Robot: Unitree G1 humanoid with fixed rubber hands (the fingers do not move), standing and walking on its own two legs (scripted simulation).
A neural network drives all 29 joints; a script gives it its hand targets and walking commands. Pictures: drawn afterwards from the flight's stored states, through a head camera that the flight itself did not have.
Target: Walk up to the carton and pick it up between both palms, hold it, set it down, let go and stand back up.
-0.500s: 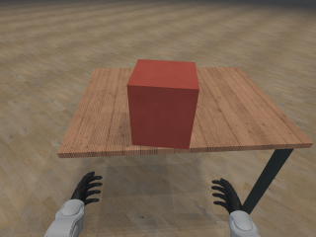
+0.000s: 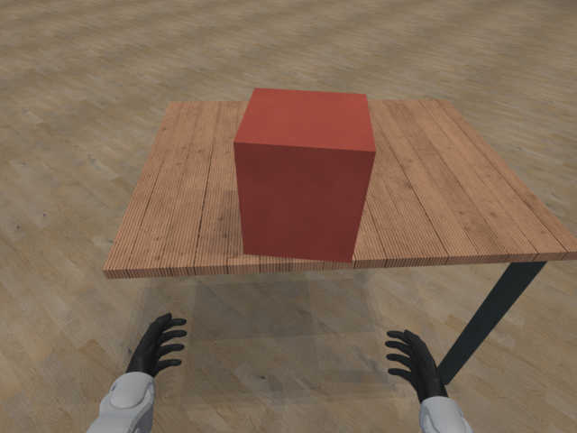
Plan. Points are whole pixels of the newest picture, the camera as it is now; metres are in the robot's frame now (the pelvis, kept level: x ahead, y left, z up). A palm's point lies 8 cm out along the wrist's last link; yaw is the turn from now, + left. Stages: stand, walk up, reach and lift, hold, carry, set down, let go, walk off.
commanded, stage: let go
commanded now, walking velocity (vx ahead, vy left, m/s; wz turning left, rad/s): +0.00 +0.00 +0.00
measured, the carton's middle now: (303, 176) +0.57 -0.01 +0.08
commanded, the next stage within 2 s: stand in 0.82 s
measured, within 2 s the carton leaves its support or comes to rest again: neither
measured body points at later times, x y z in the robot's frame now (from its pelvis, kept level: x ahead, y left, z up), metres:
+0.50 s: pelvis +0.00 +0.00 +0.00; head -0.01 +0.00 +0.45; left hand +0.24 +0.21 -0.04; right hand +0.23 -0.20 -0.06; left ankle +0.01 +0.12 -0.75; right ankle +0.01 -0.10 -0.75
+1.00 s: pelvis +0.02 +0.01 -0.01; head +0.01 +0.01 +0.44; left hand +0.18 +0.24 -0.09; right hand +0.16 -0.23 -0.12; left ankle +0.01 +0.12 -0.75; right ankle +0.01 -0.10 -0.75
